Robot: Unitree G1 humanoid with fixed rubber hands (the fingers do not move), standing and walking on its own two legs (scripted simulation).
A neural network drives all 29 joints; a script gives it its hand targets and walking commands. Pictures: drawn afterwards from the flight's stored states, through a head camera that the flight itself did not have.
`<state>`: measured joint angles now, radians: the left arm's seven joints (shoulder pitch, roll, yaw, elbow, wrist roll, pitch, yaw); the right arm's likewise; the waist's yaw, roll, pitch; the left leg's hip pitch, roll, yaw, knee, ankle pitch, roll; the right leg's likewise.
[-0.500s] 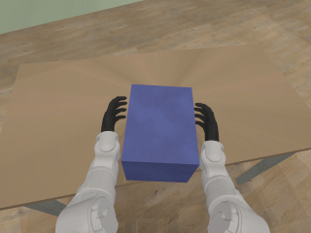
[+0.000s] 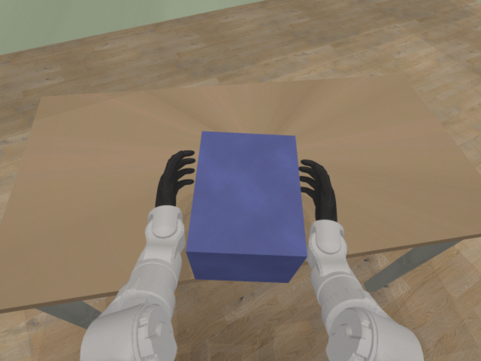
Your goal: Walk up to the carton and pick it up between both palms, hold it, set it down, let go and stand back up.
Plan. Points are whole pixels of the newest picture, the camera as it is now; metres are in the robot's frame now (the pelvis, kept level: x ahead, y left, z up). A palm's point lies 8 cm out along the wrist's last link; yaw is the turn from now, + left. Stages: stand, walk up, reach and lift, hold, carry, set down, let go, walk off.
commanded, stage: reach and lift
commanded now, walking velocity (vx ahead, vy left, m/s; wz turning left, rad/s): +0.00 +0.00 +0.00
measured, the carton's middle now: (245, 207) +0.40 -0.02 -0.03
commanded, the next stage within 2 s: none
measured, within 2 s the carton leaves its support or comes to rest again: leaves its support in 0.20 s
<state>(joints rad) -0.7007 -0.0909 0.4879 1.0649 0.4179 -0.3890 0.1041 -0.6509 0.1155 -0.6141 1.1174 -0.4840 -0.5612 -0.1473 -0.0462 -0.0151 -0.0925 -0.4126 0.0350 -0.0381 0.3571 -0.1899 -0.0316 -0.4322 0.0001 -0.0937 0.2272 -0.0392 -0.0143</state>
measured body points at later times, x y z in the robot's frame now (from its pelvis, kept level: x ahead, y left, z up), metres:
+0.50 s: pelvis +0.00 +0.00 +0.00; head +0.03 +0.01 +0.45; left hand +0.40 +0.12 +0.05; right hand +0.38 -0.15 +0.05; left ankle -0.03 +0.13 -0.75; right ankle +0.03 -0.11 -0.75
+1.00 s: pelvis +0.00 +0.02 +0.00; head -0.01 +0.05 +0.45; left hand +0.39 +0.14 +0.13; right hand +0.37 -0.13 +0.12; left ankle -0.03 +0.13 -0.75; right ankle +0.03 -0.11 -0.75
